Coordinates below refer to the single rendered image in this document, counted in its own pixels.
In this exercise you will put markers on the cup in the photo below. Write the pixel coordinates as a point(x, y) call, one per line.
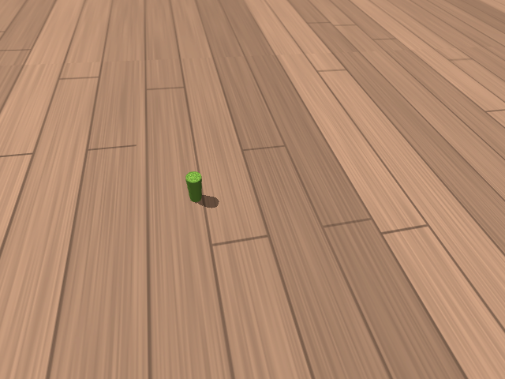
point(193, 180)

